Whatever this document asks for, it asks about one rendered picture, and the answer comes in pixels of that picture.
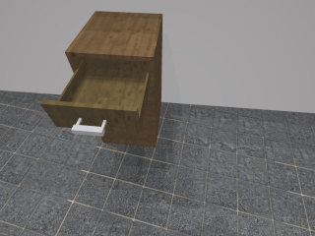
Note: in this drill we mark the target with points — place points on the handle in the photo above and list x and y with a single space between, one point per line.
79 129

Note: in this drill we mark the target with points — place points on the drawer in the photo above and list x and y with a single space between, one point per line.
115 90

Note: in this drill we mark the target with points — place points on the cabinet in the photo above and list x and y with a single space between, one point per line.
125 36

